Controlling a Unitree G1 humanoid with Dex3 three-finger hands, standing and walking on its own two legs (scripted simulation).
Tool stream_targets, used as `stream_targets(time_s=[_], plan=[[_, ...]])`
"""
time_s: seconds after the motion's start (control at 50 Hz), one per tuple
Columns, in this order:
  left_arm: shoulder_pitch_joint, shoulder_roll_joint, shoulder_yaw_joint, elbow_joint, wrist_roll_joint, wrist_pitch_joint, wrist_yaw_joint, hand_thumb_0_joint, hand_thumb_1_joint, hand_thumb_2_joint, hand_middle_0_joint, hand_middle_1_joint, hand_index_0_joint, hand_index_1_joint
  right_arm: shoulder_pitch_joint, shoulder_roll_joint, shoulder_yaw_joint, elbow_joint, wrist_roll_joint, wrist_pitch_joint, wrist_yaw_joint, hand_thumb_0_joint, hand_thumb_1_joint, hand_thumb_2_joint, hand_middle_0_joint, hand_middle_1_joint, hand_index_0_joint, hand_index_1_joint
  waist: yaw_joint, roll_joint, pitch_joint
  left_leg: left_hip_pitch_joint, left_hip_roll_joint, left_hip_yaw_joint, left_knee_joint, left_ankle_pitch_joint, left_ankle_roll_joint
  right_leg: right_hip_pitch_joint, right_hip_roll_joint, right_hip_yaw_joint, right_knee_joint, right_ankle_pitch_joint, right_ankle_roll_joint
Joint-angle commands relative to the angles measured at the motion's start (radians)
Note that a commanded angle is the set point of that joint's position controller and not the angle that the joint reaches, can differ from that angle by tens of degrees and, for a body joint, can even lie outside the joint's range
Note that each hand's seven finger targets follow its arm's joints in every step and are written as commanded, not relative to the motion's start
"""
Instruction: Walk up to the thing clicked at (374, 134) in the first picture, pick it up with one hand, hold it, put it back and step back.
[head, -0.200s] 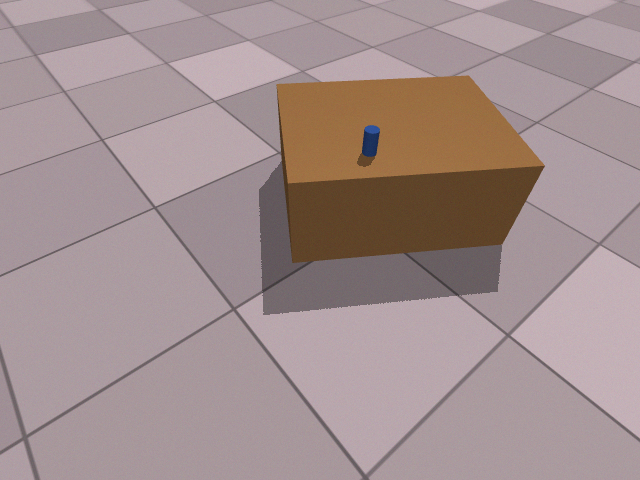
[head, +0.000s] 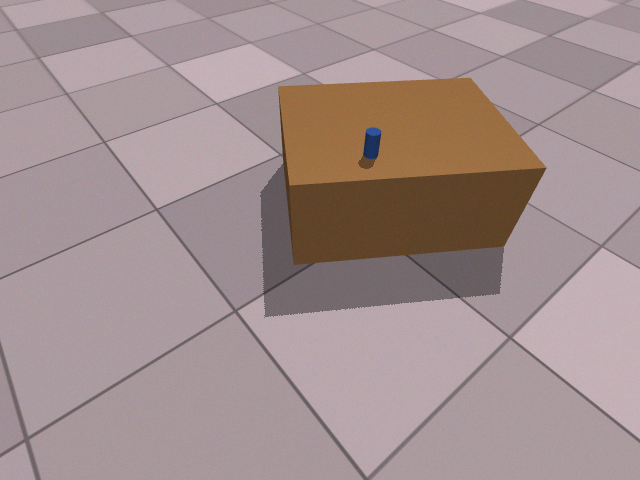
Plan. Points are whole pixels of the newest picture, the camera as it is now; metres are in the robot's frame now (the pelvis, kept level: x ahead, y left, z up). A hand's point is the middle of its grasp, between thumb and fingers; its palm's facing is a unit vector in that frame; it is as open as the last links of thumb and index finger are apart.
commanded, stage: stand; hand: right
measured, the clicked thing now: (372, 143) +1.26 -0.18 -0.31
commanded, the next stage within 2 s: walk up in 0.92 s
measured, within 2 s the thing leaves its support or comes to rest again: neither
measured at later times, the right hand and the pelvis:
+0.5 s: hand out of the picture +0.08 -0.25 -0.16, palm faces -0.02 +0.94 -0.33, open 7.4 cm; pelvis +0.01 +0.00 +0.00, yaw +0 degrees
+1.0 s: hand out of the picture +0.09 -0.25 -0.15, palm faces -0.02 +0.95 -0.32, open 7.4 cm; pelvis +0.01 +0.00 +0.00, yaw +1 degrees
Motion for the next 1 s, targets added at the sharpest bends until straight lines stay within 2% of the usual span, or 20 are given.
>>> stream_targets(time_s=[0.0, 0.24, 0.42, 0.64, 0.88, 0.9, 0.92, 0.94, 0.96, 0.98], plan=[[-0.038, 0.211, 0.043, -0.058, 0.003, -0.017, 0.01, 0.0, 0.9, 0.9, -0.2, -0.3, -0.2, -0.3, -0.039, -0.214, -0.037, -0.061, -0.002, -0.023, -0.017, 0.0, -0.9, -0.9, 0.2, 0.3, 0.2, 0.3, -0.003, 0.004, -0.059, -0.001, 0.121, -0.1, -0.071, 0.078, 0.031, 0.005, -0.112, 0.095, -0.059, 0.086, -0.033], [-0.034, 0.213, 0.041, -0.062, 0.002, -0.021, 0.011, 0.0, 0.9, 0.9, -0.2, -0.3, -0.2, -0.3, -0.041, -0.22, -0.039, -0.06, 0.001, -0.023, -0.017, 0.0, -0.9, -0.9, 0.2, 0.3, 0.2, 0.3, -0.004, 0.004, -0.081, 0.027, 0.125, -0.097, -0.057, 0.15, 0.031, 0.024, -0.116, 0.087, -0.053, 0.152, -0.031], [-0.032, 0.213, 0.043, -0.061, 0.001, -0.017, 0.011, 0.0, 0.9, 0.9, -0.2, -0.3, -0.2, -0.3, -0.037, -0.215, -0.037, -0.06, 0.0, -0.022, -0.017, 0.0, -0.9, -0.9, 0.2, 0.3, 0.2, 0.3, -0.003, 0.004, -0.066, 0.018, 0.122, -0.098, -0.068, 0.138, 0.026, 0.022, -0.114, 0.085, -0.057, 0.129, -0.033], [-0.033, 0.217, 0.045, -0.066, 0.004, -0.018, 0.011, 0.0, 0.9, 0.9, -0.2, -0.3, -0.2, -0.3, -0.041, -0.221, -0.039, -0.064, 0.0, -0.022, -0.018, 0.0, -0.9, -0.9, 0.2, 0.3, 0.2, 0.3, -0.002, 0.003, -0.084, 0.039, 0.126, -0.093, -0.062, 0.167, 0.032, 0.035, -0.119, 0.085, -0.06, 0.172, -0.033], [-0.029, 0.217, 0.047, -0.063, 0.004, -0.017, 0.011, 0.0, 0.9, 0.9, -0.2, -0.3, -0.2, -0.3, -0.039, -0.22, -0.036, -0.067, -0.001, -0.022, -0.018, 0.0, -0.9, -0.9, 0.2, 0.3, 0.2, 0.3, -0.001, 0.014, -0.073, 0.031, 0.125, -0.098, -0.074, 0.146, 0.032, 0.039, -0.12, 0.084, -0.061, 0.151, -0.031], [0.007, 0.297, 0.116, -0.111, 0.027, -0.029, -0.019, 0.0, 0.9, 0.9, -0.2, -0.3, -0.2, -0.3, 0.057, -0.292, -0.097, -0.107, -0.009, -0.037, 0.006, 0.0, -0.9, -0.9, 0.2, 0.3, 0.2, 0.3, -0.006, -0.007, -0.171, 0.053, 0.099, -0.152, -0.028, -0.341, 0.112, 0.049, -0.049, 0.029, 0.058, -0.316, -0.06], [-0.016, 0.287, 0.119, -0.116, 0.039, -0.028, -0.03, 0.0, 0.9, 0.9, -0.2, -0.3, -0.2, -0.3, 0.094, -0.317, -0.112, -0.094, -0.019, -0.039, 0.015, 0.0, -0.9, -0.9, 0.2, 0.3, 0.2, 0.3, -0.019, 0.035, -0.089, 0.01, 0.141, -0.228, -0.066, -0.537, 0.143, -0.085, -0.046, 0.032, 0.131, -0.451, -0.069], [-0.059, 0.268, 0.122, -0.135, 0.041, -0.027, -0.037, 0.0, 0.9, 0.9, -0.2, -0.3, -0.2, -0.3, 0.107, -0.332, -0.121, -0.094, -0.023, -0.038, 0.017, 0.0, -0.9, -0.9, 0.2, 0.3, 0.2, 0.3, -0.035, 0.084, -0.01, 0.014, 0.19, -0.299, -0.131, -0.626, 0.169, -0.223, -0.015, -0.017, 0.203, -0.444, -0.056], [-0.073, 0.247, 0.122, -0.157, 0.043, -0.023, -0.046, 0.0, 0.9, 0.9, -0.2, -0.3, -0.2, -0.3, 0.102, -0.346, -0.131, -0.105, -0.025, -0.038, 0.021, 0.0, -0.9, -0.9, 0.2, 0.3, 0.2, 0.3, -0.036, 0.16, 0.058, 0.005, 0.277, -0.398, -0.2, -0.67, 0.213, -0.332, -0.005, -0.054, 0.344, -0.343, -0.038], [-0.09, 0.25, 0.126, -0.183, 0.042, -0.023, -0.051, 0.0, 0.9, 0.9, -0.2, -0.3, -0.2, -0.3, 0.108, -0.346, -0.14, -0.126, -0.029, -0.045, 0.021, 0.0, -0.9, -0.9, 0.2, 0.3, 0.2, 0.3, -0.048, 0.147, 0.111, 0.03, 0.335, -0.474, -0.224, -0.588, 0.252, -0.439, -0.034, -0.002, 0.419, -0.32, -0.037]])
